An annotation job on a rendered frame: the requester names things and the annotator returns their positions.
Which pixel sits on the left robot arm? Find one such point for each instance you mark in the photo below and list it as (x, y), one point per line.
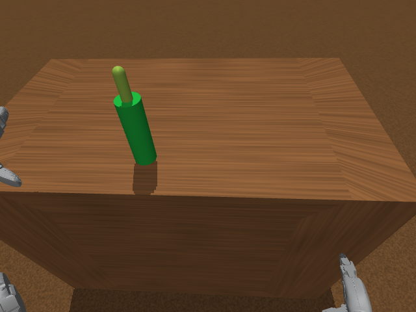
(10, 299)

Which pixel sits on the bottle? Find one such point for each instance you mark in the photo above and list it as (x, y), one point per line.
(132, 115)

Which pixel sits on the right robot hand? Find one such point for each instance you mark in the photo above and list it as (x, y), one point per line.
(354, 291)

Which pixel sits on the left robot hand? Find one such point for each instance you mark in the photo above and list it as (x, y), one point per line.
(7, 176)

